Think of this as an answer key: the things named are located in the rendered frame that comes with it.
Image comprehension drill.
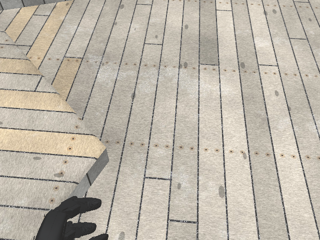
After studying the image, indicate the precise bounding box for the robot left hand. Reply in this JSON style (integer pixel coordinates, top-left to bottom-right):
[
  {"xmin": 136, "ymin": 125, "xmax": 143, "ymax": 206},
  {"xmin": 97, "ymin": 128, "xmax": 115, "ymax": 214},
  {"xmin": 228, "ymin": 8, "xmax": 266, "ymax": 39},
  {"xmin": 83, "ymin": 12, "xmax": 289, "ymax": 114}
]
[{"xmin": 33, "ymin": 196, "xmax": 109, "ymax": 240}]

